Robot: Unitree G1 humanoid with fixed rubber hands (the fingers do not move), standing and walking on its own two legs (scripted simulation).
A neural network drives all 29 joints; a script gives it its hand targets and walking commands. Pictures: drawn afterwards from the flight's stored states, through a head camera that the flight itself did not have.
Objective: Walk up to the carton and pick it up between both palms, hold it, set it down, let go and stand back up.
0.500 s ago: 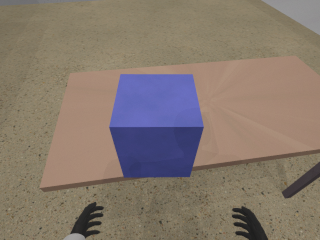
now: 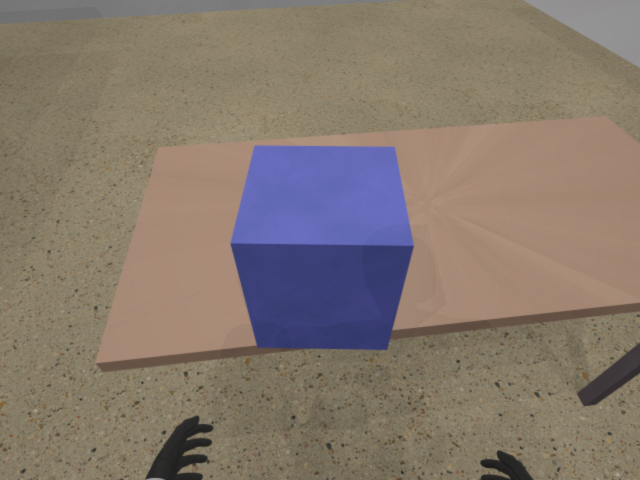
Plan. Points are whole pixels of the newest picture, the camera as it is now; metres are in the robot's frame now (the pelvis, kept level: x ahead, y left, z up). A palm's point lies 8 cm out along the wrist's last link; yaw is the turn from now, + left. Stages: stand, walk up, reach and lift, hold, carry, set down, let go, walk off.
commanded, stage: stand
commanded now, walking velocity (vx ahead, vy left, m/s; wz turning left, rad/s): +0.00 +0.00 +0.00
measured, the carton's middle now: (323, 251) +0.44 +0.03 +0.02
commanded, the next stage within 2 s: none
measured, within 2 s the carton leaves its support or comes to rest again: neither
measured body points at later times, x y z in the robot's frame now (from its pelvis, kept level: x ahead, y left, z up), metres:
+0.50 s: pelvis +0.00 -0.01 +0.00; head -0.03 -0.01 +0.45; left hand -0.01 +0.22 -0.16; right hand +0.00 -0.23 -0.16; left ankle +0.04 +0.13 -0.74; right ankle -0.04 -0.09 -0.74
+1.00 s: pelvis +0.00 -0.03 +0.00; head -0.01 -0.03 +0.45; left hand -0.05 +0.17 -0.16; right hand -0.03 -0.22 -0.17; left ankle +0.04 +0.13 -0.74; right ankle -0.04 -0.09 -0.74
